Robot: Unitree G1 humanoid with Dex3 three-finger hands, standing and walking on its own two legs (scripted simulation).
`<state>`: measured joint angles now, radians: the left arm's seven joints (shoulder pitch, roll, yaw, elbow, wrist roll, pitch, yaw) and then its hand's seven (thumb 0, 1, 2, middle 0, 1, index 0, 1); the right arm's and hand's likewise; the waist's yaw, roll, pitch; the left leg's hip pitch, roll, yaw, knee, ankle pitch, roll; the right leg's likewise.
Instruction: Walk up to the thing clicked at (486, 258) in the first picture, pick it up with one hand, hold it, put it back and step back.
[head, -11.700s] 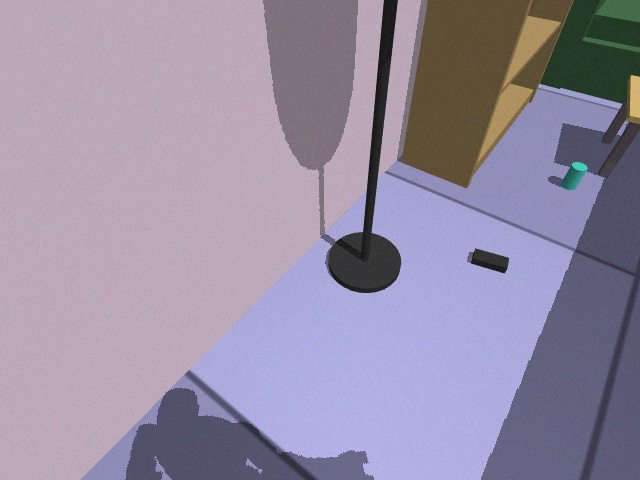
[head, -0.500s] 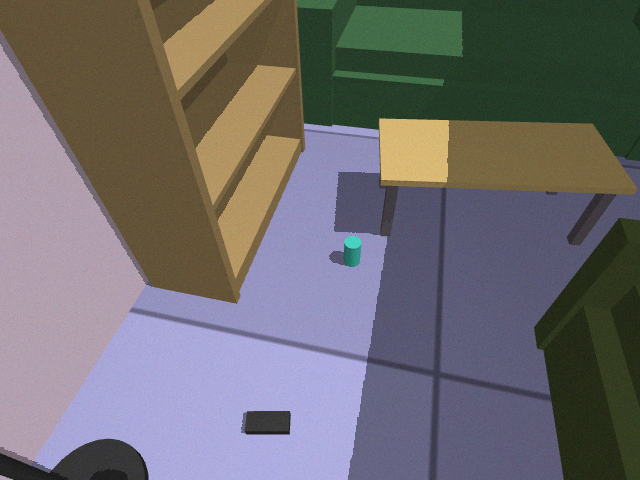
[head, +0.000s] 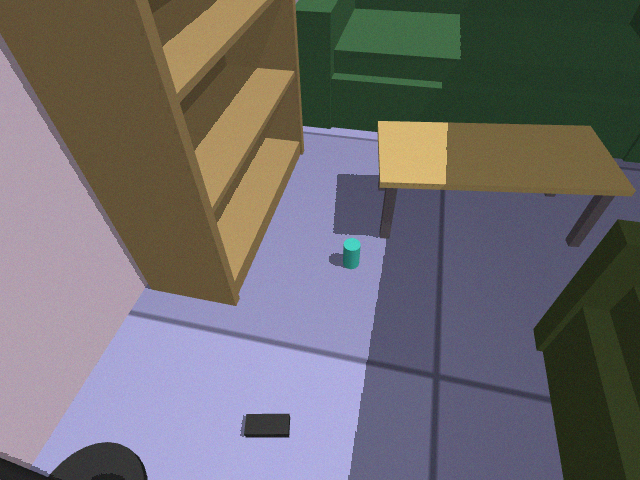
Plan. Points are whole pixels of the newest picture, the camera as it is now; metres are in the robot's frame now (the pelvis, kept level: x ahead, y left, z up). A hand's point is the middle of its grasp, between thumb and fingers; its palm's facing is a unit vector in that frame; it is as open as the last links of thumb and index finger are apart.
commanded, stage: stand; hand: left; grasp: from above
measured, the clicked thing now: (267, 425) +0.44 +0.19 -0.77
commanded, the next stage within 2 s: rise first in 0.32 s
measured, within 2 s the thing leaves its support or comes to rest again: neither
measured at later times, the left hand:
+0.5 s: hand out of the picture +0.09 +0.25 -0.16, palm faces +0.02 -0.94 -0.35, open 7.4 cm
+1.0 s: hand out of the picture +0.13 +0.26 -0.22, palm faces -0.13 -0.90 -0.42, open 13.0 cm
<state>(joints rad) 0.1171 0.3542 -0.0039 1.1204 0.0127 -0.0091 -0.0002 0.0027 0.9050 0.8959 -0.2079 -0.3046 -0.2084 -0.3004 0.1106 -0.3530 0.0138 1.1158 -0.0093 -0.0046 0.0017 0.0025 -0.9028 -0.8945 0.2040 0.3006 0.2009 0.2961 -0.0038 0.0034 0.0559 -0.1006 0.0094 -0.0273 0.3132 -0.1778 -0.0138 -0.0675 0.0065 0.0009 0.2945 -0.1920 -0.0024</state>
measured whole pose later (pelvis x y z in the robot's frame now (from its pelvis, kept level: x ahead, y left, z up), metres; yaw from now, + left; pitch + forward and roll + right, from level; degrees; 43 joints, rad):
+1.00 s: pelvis -0.02 +0.01 -0.07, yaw -1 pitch +14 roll -2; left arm 0.17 0.31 0.12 0.64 0.21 0.16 0.02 0.00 -0.34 0.85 -0.28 -0.86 -0.26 -0.89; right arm 0.24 -0.25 -0.03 0.59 0.01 -0.09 -0.02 0.01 -0.90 -0.90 0.20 0.30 0.20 0.30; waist -0.03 0.00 -0.09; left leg -0.79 0.01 -0.03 1.01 -0.47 0.00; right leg -0.74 0.02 0.00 0.97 -0.48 0.01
